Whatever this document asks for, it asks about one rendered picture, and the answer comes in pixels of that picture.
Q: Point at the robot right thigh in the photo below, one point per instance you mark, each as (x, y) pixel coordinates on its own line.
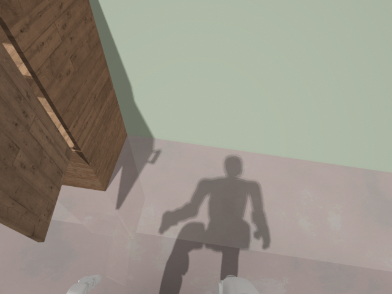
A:
(235, 285)

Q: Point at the cupboard door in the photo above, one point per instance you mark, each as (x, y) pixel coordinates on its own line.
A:
(34, 156)

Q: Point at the left robot hand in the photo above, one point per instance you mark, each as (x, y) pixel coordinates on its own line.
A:
(85, 284)

